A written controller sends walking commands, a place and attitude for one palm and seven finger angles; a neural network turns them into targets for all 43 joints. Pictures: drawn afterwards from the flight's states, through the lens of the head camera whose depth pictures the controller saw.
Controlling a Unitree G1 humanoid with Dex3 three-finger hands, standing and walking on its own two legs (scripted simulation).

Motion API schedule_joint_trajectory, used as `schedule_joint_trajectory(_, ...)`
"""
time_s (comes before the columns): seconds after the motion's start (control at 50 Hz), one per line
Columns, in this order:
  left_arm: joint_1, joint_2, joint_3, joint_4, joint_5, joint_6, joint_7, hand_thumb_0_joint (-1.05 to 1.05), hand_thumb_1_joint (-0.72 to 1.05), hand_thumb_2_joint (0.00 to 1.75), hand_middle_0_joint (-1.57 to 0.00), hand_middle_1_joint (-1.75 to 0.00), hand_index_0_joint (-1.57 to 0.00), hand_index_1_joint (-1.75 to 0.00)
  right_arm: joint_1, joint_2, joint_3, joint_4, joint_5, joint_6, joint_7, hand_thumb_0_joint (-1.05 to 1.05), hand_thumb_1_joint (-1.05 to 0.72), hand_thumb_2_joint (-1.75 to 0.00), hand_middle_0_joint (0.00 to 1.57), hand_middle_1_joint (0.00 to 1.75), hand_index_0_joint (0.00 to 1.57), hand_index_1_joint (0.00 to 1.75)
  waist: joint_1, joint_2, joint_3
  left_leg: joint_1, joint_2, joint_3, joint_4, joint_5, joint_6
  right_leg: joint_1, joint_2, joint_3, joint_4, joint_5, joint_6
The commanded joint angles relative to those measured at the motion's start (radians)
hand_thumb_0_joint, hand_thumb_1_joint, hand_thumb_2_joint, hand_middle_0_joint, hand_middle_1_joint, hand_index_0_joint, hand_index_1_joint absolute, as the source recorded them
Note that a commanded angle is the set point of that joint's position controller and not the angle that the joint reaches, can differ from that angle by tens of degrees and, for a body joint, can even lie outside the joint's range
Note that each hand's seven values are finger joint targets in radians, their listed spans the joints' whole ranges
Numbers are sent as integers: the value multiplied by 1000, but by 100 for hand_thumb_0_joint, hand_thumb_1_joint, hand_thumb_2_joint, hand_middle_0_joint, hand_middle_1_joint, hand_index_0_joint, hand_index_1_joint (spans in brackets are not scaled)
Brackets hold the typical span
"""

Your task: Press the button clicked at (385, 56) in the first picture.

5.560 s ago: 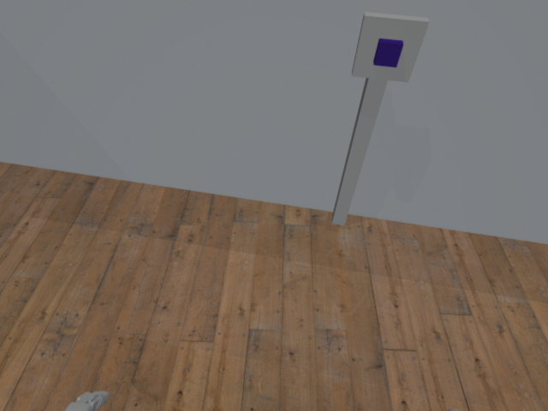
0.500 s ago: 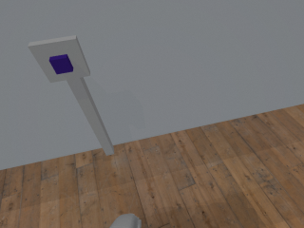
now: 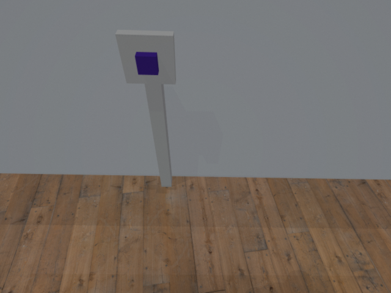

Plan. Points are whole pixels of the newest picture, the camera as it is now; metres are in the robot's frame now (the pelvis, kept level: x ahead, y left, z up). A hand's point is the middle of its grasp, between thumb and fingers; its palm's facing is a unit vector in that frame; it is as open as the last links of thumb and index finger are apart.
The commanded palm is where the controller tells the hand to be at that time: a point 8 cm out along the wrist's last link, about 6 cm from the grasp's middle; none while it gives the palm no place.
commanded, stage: take the last steps up to it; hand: left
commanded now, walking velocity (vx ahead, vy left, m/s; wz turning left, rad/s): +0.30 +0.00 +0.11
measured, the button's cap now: (147, 63) +0.74 +0.21 +0.07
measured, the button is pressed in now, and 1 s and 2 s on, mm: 0 0 0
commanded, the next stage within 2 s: come to a stop and stand still in 0.76 s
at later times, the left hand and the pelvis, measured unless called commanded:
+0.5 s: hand out of the picture -0.02 +0.15 -0.17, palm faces +0.20 -0.97 -0.13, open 7.3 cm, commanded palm none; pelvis +0.10 +0.02 +0.00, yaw +6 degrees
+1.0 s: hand (123, 214) +0.33 +0.23 -0.16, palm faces +0.04 -0.97 -0.24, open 7.3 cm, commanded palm none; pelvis +0.24 +0.04 -0.01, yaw +3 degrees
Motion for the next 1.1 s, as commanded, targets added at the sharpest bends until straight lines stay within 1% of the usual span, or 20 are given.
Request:
schedule_joint_trajectory(0.0, 13, 19, -1, -60, 5, -46, -11, 0, 90, 90, -20, -30, -20, -30, 75, -189, -47, -20, -4, -21, -14, 0, -90, -90, 20, 30, 20, 30, -40, 154, -30, 1, 238, -278, -219, -150, 139, 47, 38, -28, -196, 1, -18)
schedule_joint_trajectory(0.06, 171, 33, 5, 2, 10, -71, -11, 0, 90, 90, -20, -30, -20, -30, 60, -146, -41, -4, 5, -23, -11, 0, -90, -90, 20, 30, 20, 30, 37, 41, -14, -196, 139, -201, -61, -333, 69, 341, 35, -20, -486, 127, -32)
schedule_joint_trajectory(0.1, 281, 169, 32, 15, 16, -80, 6, 0, 90, 90, -20, -30, -20, -30, 4, -60, -22, -65, 11, -32, 2, 0, -90, -90, 20, 30, 20, 30, 103, -308, 55, -517, -20, -16, 403, -366, -13, 408, -348, 518, -797, -290, -190)
schedule_joint_trajectory(0.12, 288, 170, 36, 19, 5, -89, 15, 0, 90, 90, -20, -30, -20, -30, -25, -113, -36, -73, -1, -26, 9, 0, -90, -90, 20, 30, 20, 30, 94, -269, 73, -518, 29, -76, 519, -296, -11, 317, -387, 595, -856, -398, -225)
schedule_joint_trajectory(0.14, 238, 142, 32, 19, 5, -97, 17, 0, 90, 90, -20, -30, -20, -30, -34, -115, -42, -60, -3, -25, 16, 0, -90, -90, 20, 30, 20, 30, 68, -224, 123, -519, 56, -89, 583, -216, -10, 244, -360, 558, -864, -385, -223)
schedule_joint_trajectory(0.18, 144, 68, 11, 7, 4, -107, 15, 0, 90, 90, -20, -30, -20, -30, 48, -87, -49, -2, -6, -19, 27, 0, -90, -90, 20, 30, 20, 30, -5, -103, 139, -457, 85, -62, 617, -63, -28, 176, -266, 305, -811, -164, -174)
schedule_joint_trajectory(0.24, 169, 21, -2, 29, 0, -123, 15, 0, 90, 90, -20, -30, -20, -30, 107, -45, -44, 35, -2, -15, 30, 0, -90, -90, 20, 30, 20, 30, -21, -127, 121, -408, 92, -18, 593, 51, -50, 177, -191, 116, -800, 76, -145)
schedule_joint_trajectory(0.44, 284, 38, 8, 141, 10, -124, 18, 0, 90, 90, -20, -30, -20, -30, -13, 1, -24, 6, 8, -54, 36, 0, -90, -90, 20, 30, 20, 30, 29, -163, 76, -276, 78, 88, 199, -23, -22, 301, -213, 41, -671, 388, -185)
schedule_joint_trajectory(0.5, 247, 23, 10, 145, 0, -114, 19, 0, 90, 90, -20, -30, -20, -30, 224, -50, -34, 88, -1, -75, 15, 0, -90, -90, 20, 30, 20, 30, -82, -49, -40, 95, 36, 114, 2, 56, -5, 220, -131, -44, -355, 508, -137)
schedule_joint_trajectory(0.54, 282, -64, -3, 102, -12, -107, 7, 0, 90, 90, -20, -30, -20, -30, 444, -240, -73, 138, -4, -77, -13, 0, -90, -90, 20, 30, 20, 30, -129, 337, -194, 397, 425, -424, -174, 66, 127, -144, 62, -96, 151, -140, -69)
schedule_joint_trajectory(0.56, 222, -48, -3, 82, -6, -101, 13, 0, 90, 90, -20, -30, -20, -30, 411, -230, -68, 142, 1, -69, -21, 0, -90, -90, 20, 30, 20, 30, -130, 267, -184, 326, 455, -441, -234, -87, 153, -183, 39, 3, 291, -146, -93)
schedule_joint_trajectory(0.6, 119, -48, 3, 79, -1, -99, -1, 0, 90, 90, -20, -30, -20, -30, 255, -131, -48, 100, 3, -72, -24, 0, -90, -90, 20, 30, 20, 30, -95, 151, -6, 91, 401, -321, -277, -151, 151, -230, -39, 38, 353, 21, -95)
schedule_joint_trajectory(0.68, 185, -86, 2, 101, 8, -71, -9, 0, 90, 90, -20, -30, -20, -30, 166, -60, -21, 81, 2, -93, -28, 0, -90, -90, 20, 30, 20, 30, -12, 106, 10, -60, 308, -87, -294, 66, 117, -93, -51, 21, 189, 127, -67)
schedule_joint_trajectory(0.84, 18, -56, 1, 11, 5, -63, -10, 0, 90, 90, -20, -30, -20, -30, 180, -99, -33, 92, -5, -76, -23, 0, -90, -90, 20, 30, 20, 30, -24, 107, 28, 17, 314, -45, -246, 182, 142, -42, -24, -16, -170, 164, -50)
schedule_joint_trajectory(0.88, 21, -62, -6, 19, 4, -67, -2, 0, 90, 90, -20, -30, -20, -30, 176, -84, -26, 103, -4, -67, -28, 0, -90, -90, 20, 30, 20, 30, -15, 87, 22, 13, 275, -2, -150, 335, 108, 58, 10, -42, -286, 234, -48)
schedule_joint_trajectory(0.92, 108, -4, -3, 54, 0, -83, 12, 0, 90, 90, -20, -30, -20, -30, 178, -52, -14, 118, 7, -66, -29, 0, -90, -90, 20, 30, 20, 30, 28, -11, -43, -15, 189, 48, 1, 314, 16, 258, -28, 16, -499, 544, -47)
schedule_joint_trajectory(0.94, 122, 59, 1, 62, 1, -91, 23, 0, 90, 90, -20, -30, -20, -30, 210, -17, -7, 120, 17, -63, -26, 0, -90, -90, 20, 30, 20, 30, 9, -115, -91, -100, 128, 70, 52, 85, -30, 362, -163, 163, -465, 877, -96)
schedule_joint_trajectory(0.96, 107, 98, 1, 61, -6, -87, 25, 0, 90, 90, -20, -30, -20, -30, 248, -9, -10, 128, 25, -49, -22, 0, -90, -90, 20, 30, 20, 30, -17, -118, -91, -96, 72, 71, 73, -160, -51, 347, -263, 179, -459, 1070, -162)
schedule_joint_trajectory(1.0, 71, 113, 10, 48, -8, -85, 35, 0, 90, 90, -20, -30, -20, -30, 236, -20, -20, 125, 26, -13, -33, 0, -90, -90, 20, 30, 20, 30, -2, -251, -152, -81, 60, 50, 261, -341, -66, 325, -296, 221, -484, 1220, -252)
schedule_joint_trajectory(1.08, -10, 103, 25, 15, 4, -58, 49, 0, 90, 90, -20, -30, -20, -30, 184, -11, -27, 107, 26, 12, -37, 0, -90, -90, 20, 30, 20, 30, 3, -106, -127, -154, 34, -24, 453, -326, -67, 289, -291, 179, -484, 1117, -285)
